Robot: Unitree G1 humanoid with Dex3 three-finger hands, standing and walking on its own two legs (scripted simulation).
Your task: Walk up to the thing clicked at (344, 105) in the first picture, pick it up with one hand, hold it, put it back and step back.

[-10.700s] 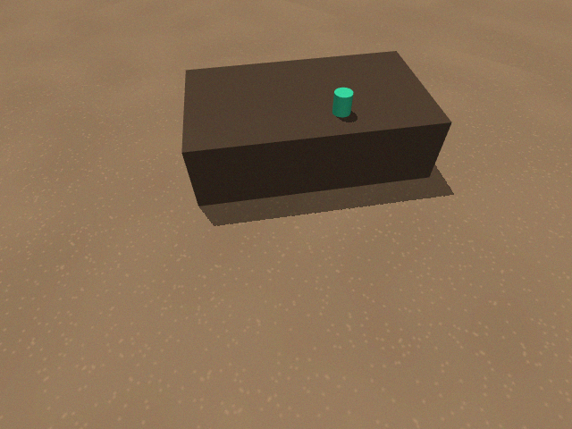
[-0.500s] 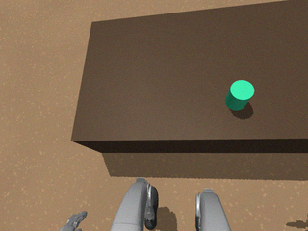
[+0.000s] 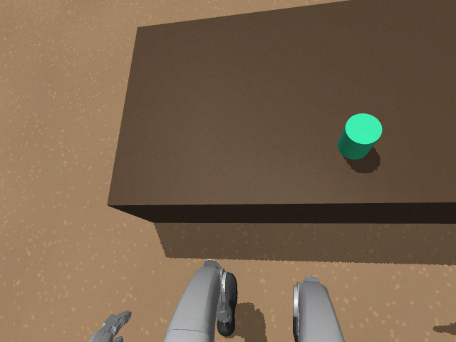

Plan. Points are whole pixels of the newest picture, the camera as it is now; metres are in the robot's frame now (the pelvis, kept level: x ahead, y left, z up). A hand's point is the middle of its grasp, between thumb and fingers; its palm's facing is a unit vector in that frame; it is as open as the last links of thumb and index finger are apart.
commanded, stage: go down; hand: right
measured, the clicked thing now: (358, 137) +0.56 -0.24 -0.28
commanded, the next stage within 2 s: approach in 0.10 s
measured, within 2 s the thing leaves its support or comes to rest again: neither
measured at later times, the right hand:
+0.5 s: hand out of the picture +0.45 -0.41 -0.01, palm faces +0.29 +0.96 -0.03, open 17.1 cm
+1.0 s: hand (409, 158) +0.49 -0.34 -0.25, palm faces +0.25 +0.97 -0.01, open 17.2 cm
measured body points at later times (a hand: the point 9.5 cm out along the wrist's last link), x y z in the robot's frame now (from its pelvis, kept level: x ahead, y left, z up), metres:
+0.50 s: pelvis -0.02 +0.00 -0.07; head +0.19 -0.06 +0.33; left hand +0.05 +0.28 -0.16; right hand +0.43 -0.46 -0.01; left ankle +0.07 +0.15 -0.63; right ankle -0.01 -0.11 -0.63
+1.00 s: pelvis -0.09 +0.00 -0.26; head +0.18 -0.07 +0.09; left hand -0.05 +0.27 -0.34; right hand +0.47 -0.39 -0.25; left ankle +0.07 +0.15 -0.63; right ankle -0.01 -0.11 -0.63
